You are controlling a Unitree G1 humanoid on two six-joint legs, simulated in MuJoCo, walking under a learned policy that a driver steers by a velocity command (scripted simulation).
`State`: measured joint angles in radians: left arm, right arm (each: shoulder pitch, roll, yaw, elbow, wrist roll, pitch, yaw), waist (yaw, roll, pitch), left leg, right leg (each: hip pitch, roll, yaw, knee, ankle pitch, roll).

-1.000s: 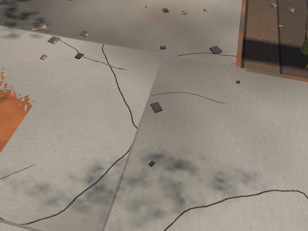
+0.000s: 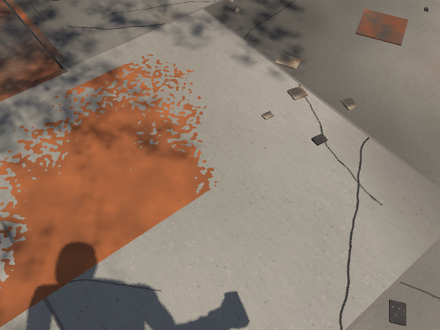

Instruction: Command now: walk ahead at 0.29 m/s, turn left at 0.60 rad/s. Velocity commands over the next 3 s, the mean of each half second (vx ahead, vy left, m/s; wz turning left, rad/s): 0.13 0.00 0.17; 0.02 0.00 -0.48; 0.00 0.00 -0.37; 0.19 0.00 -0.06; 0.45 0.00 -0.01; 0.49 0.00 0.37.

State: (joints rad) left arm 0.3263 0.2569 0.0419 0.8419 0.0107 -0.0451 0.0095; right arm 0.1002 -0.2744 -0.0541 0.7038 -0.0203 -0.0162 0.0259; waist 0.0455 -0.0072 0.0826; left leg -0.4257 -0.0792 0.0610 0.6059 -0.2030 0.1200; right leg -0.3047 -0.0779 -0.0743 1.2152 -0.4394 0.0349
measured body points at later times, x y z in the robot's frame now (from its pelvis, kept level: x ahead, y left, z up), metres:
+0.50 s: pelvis +0.13 -0.02 +0.01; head +0.16 -0.03 +0.46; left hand +0.22 +0.25 -0.11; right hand +0.24 -0.27 -0.12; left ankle +0.07 +0.05 -0.70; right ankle +0.18 -0.10 -0.72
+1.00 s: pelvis +0.13 +0.02 +0.02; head +0.16 +0.05 +0.47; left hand +0.30 +0.28 -0.11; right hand +0.17 -0.27 -0.08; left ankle +0.15 +0.11 -0.72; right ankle +0.10 -0.09 -0.65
